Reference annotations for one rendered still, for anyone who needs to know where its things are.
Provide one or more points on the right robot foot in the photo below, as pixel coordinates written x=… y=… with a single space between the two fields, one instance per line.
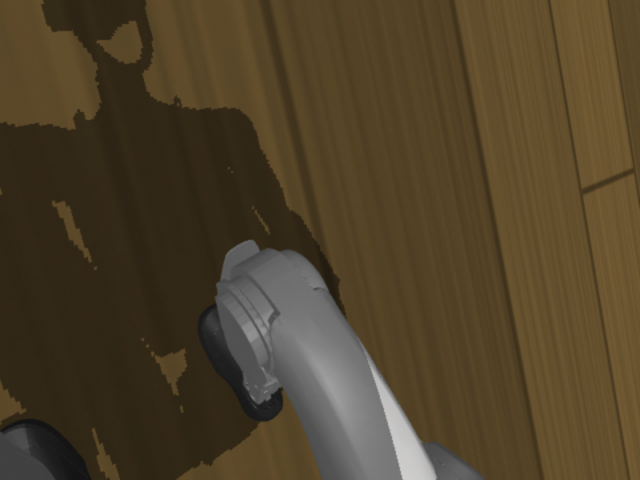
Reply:
x=213 y=341

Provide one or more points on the right robot hand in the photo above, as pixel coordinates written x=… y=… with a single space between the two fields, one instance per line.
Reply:
x=448 y=465

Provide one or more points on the left robot foot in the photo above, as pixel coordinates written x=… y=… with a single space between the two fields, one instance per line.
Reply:
x=47 y=445

